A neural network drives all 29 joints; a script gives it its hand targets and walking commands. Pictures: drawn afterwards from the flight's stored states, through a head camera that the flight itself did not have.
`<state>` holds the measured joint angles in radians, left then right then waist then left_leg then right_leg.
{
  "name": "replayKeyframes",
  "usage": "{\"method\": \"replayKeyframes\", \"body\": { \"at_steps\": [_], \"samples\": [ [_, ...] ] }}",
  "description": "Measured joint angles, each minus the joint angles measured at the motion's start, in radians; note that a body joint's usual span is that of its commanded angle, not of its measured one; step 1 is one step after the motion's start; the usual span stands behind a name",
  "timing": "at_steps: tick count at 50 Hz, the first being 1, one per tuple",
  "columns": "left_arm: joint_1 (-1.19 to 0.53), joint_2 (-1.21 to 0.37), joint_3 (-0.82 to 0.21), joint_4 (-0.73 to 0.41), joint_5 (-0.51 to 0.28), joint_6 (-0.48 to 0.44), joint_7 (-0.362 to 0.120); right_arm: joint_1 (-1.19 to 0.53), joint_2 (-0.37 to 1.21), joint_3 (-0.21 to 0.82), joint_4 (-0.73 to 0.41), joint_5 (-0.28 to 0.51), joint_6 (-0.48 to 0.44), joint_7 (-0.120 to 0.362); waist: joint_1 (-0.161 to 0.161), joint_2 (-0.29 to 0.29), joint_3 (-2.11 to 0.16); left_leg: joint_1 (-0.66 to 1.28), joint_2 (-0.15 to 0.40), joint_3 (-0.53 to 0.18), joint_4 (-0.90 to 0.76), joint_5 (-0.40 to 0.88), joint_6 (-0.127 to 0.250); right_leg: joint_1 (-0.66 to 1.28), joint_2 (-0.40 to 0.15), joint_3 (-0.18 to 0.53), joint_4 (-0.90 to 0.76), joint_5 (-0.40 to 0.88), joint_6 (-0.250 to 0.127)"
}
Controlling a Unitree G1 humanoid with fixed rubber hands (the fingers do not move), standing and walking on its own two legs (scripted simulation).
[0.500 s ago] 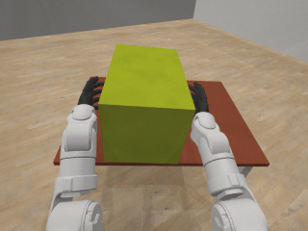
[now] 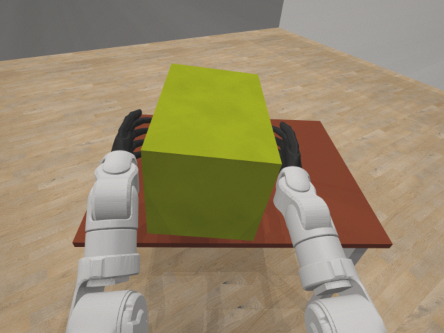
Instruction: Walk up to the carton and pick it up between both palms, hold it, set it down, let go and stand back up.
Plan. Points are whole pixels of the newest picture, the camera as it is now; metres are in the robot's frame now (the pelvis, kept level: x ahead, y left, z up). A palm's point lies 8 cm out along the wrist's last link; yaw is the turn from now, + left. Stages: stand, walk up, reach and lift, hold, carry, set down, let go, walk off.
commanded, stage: hold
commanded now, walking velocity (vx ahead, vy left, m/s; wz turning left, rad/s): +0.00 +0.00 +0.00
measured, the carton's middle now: (209, 144) +0.42 +0.02 +0.15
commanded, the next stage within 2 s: none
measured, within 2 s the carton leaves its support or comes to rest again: neither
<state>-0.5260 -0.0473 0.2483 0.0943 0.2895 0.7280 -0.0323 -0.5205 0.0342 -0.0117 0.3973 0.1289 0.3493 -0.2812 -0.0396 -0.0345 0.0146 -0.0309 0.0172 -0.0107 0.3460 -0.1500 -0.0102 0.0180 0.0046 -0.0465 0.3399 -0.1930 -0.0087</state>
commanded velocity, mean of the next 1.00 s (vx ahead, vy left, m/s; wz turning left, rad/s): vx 0.00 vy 0.00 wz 0.00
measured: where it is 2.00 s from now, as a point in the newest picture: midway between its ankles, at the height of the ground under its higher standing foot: outside the picture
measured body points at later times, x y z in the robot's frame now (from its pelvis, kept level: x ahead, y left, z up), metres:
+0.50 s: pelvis -0.02 +0.00 +0.00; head -0.06 +0.02 +0.45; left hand +0.35 +0.16 +0.17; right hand +0.36 -0.13 +0.16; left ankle +0.04 +0.13 -0.75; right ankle +0.01 -0.11 -0.75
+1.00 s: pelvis -0.01 +0.00 +0.00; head -0.08 +0.02 +0.44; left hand +0.34 +0.16 +0.19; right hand +0.34 -0.12 +0.17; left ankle +0.04 +0.13 -0.75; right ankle +0.01 -0.11 -0.75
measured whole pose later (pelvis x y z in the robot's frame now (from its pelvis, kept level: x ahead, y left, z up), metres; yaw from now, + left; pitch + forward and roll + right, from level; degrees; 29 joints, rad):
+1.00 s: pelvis -0.01 +0.00 +0.00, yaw +0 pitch -11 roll +0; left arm -0.52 -0.05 0.25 0.09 0.30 0.76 -0.04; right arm -0.53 0.03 -0.01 0.41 0.13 0.37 -0.27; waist -0.04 -0.03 0.03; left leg -0.01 0.02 -0.01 0.35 -0.14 -0.01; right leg 0.04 0.00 -0.05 0.34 -0.19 -0.01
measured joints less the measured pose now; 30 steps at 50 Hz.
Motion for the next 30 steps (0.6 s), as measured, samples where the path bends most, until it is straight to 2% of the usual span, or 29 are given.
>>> {"method": "replayKeyframes", "body": {
  "at_steps": [12, 18, 30],
  "samples": [
    [0.000, 0.000, 0.000, 0.000, 0.000, 0.028, 0.002, -0.013, -0.001, -0.010, 0.013, 0.000, 0.026, 0.016, 0.000, 0.000, 0.023, 0.023, 0.000, 0.000, 0.006, 0.014, 0.000, 0.026, 0.000, 0.000, 0.000, 0.018, 0.000],
    [-0.006, 0.000, 0.000, 0.037, 0.014, 0.011, 0.016, -0.072, -0.001, -0.049, 0.102, 0.000, 0.002, 0.053, 0.000, 0.000, 0.028, 0.000, 0.000, 0.000, -0.004, 0.027, 0.000, -0.002, 0.000, 0.000, 0.000, 0.027, 0.000],
    [-0.006, -0.002, 0.000, 0.040, 0.014, -0.042, 0.023, -0.084, 0.000, -0.054, 0.103, 0.000, -0.041, 0.052, 0.000, 0.000, 0.026, -0.037, 0.000, 0.000, -0.016, 0.025, 0.000, -0.045, 0.000, 0.000, 0.000, 0.017, -0.001]
  ]
}}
